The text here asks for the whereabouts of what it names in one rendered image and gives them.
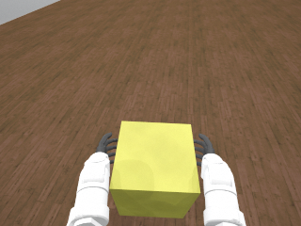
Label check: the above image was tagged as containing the robot right hand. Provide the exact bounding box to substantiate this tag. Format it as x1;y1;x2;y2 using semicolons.
193;133;215;167

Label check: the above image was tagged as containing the left robot forearm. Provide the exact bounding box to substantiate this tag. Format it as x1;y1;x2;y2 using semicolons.
67;152;110;226

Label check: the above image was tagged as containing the right robot forearm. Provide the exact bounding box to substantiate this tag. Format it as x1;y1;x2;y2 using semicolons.
200;153;246;226

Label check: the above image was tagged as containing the carton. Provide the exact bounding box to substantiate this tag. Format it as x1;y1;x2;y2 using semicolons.
109;121;200;218

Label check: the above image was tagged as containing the robot left hand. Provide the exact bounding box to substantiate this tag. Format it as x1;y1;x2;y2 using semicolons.
95;132;119;164

